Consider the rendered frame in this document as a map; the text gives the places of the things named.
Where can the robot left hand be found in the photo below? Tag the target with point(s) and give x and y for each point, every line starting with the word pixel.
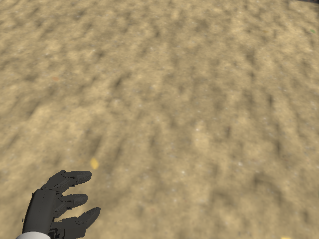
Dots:
pixel 48 203

